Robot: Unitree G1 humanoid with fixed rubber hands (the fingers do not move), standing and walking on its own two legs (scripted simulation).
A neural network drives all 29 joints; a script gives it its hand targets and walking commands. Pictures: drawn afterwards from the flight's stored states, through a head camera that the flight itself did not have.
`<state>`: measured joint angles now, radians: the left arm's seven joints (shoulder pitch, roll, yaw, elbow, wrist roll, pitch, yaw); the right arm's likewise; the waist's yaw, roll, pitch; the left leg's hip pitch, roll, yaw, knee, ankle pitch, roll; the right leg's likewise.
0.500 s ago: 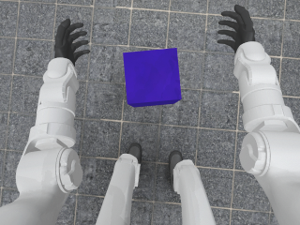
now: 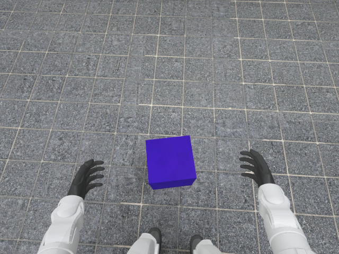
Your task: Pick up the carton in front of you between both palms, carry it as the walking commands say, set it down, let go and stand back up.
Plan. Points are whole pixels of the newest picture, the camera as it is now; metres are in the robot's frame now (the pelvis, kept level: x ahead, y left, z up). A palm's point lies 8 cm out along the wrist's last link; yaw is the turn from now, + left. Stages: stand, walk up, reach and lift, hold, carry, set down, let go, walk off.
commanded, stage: let go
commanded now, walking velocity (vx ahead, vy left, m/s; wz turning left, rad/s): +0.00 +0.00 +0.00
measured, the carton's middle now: (170, 164) +0.46 +0.03 -0.62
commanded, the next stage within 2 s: stand in 0.78 s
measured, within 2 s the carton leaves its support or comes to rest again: neither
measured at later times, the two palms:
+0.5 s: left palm (73, 234) +0.18 +0.21 -0.03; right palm (312, 242) +0.19 -0.25 -0.03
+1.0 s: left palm (56, 251) +0.15 +0.25 -0.07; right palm out of the picture +0.15 -0.26 -0.07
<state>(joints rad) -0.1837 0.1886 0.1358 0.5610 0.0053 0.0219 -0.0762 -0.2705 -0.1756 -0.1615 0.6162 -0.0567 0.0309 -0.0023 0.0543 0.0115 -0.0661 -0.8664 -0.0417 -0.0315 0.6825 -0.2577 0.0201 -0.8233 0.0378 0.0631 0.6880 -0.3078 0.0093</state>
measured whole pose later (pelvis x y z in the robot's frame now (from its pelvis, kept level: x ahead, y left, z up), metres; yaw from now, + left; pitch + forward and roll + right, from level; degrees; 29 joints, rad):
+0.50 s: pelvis +0.02 -0.02 +0.03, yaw +1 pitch -3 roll +1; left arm 0.22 0.21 0.05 0.43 0.01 0.11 -0.08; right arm 0.23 -0.21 -0.04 0.44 0.00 0.10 0.06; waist 0.00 -0.02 0.08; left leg -0.14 -0.02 -0.05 0.42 -0.24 -0.01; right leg -0.10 0.04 0.05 0.44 -0.30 -0.03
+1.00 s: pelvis +0.05 -0.01 +0.03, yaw +1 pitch +3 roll +0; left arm 0.31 0.27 0.02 0.65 0.04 -0.05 0.02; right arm 0.32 -0.25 -0.02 0.69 -0.03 -0.06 0.00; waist 0.00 -0.03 -0.06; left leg -0.26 -0.04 -0.04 0.52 -0.31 0.01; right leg -0.21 0.01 0.02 0.52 -0.36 -0.01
